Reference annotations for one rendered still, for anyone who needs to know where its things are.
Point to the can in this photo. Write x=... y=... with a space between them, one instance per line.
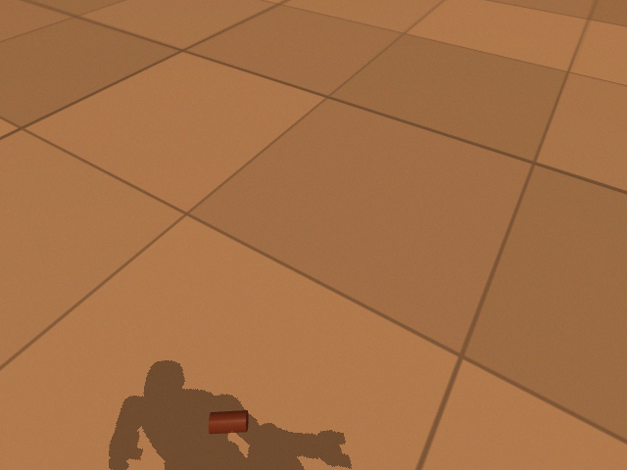
x=228 y=422

